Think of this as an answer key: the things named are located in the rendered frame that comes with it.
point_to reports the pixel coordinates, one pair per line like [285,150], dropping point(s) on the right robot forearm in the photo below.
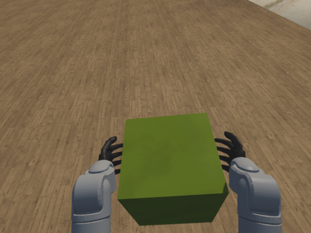
[258,197]

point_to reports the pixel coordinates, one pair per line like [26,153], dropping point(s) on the robot left hand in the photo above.
[107,149]

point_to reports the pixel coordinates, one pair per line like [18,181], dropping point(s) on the left robot forearm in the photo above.
[91,199]

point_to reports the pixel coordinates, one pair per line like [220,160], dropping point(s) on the robot right hand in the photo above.
[235,150]

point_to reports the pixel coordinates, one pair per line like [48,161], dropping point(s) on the carton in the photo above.
[171,172]

